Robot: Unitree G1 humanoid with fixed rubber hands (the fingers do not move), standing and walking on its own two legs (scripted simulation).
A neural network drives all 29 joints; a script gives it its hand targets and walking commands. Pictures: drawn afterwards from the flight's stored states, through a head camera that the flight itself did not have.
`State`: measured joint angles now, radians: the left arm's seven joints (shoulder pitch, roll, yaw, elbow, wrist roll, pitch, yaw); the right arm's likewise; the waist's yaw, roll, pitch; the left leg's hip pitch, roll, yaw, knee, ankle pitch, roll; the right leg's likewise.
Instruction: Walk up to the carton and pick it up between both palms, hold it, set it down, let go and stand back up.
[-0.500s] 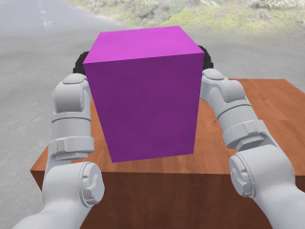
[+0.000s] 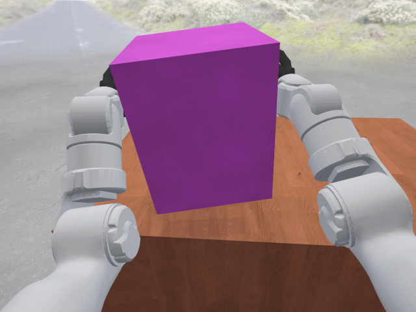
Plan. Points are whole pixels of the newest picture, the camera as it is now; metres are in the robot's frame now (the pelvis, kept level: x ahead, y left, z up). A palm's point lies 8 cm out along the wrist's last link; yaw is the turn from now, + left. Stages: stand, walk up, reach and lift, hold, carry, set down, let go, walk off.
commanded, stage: hold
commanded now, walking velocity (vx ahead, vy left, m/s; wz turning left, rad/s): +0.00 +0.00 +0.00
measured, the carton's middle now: (201, 114) +0.37 +0.00 +0.31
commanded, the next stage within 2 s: none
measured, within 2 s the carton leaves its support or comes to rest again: neither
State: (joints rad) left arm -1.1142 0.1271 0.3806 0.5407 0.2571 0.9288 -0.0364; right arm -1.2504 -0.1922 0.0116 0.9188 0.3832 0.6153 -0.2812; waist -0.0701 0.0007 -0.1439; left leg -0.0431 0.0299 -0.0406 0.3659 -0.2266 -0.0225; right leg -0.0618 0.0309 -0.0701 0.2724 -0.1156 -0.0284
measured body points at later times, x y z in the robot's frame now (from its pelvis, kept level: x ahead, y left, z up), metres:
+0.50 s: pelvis +0.00 -0.01 +0.00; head -0.09 +0.01 +0.44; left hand +0.39 +0.16 +0.34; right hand +0.38 -0.14 +0.35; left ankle -0.01 +0.13 -0.75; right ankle +0.03 -0.10 -0.75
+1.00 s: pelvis +0.00 +0.00 +0.00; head -0.09 +0.01 +0.44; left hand +0.39 +0.16 +0.34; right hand +0.39 -0.14 +0.35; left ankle -0.01 +0.13 -0.75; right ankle +0.03 -0.10 -0.75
